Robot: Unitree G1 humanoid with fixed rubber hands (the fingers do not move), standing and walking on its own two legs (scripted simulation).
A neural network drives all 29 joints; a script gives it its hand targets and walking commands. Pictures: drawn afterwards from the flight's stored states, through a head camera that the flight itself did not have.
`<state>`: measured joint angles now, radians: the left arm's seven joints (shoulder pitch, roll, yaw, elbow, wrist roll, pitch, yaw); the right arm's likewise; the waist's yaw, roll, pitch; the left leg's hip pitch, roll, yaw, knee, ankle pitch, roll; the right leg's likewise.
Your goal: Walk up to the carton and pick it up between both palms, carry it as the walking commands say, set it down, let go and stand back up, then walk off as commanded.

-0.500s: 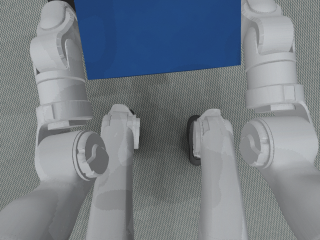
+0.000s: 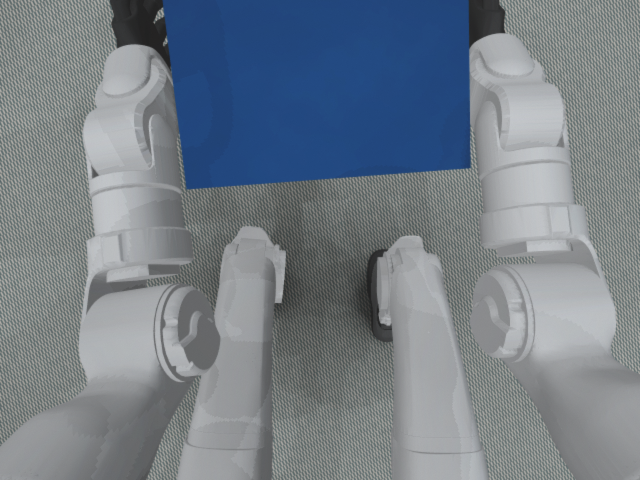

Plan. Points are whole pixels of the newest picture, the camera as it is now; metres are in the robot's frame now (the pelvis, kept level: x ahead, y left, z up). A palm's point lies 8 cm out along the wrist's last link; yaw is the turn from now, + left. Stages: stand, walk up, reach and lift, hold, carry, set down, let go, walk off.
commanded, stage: reach and lift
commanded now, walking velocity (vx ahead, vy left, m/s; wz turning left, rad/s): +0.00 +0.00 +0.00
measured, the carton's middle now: (312, 58) +0.53 +0.04 -0.13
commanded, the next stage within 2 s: none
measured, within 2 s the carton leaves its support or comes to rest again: neither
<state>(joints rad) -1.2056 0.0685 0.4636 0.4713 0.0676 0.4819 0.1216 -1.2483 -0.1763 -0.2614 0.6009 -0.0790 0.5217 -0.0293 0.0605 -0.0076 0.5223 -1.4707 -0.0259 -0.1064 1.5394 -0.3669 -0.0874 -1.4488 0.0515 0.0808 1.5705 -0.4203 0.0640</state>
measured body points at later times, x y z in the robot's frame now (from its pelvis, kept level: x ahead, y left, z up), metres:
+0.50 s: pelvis +0.01 +0.00 +0.06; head +0.28 +0.01 +0.41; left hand +0.50 +0.20 +0.00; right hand +0.52 -0.12 -0.01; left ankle +0.17 +0.15 -0.52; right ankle +0.16 -0.14 -0.52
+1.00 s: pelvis +0.03 +0.00 +0.13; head +0.25 +0.02 +0.52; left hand +0.47 +0.20 +0.09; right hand +0.50 -0.12 +0.08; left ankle +0.17 +0.15 -0.52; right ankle +0.16 -0.14 -0.52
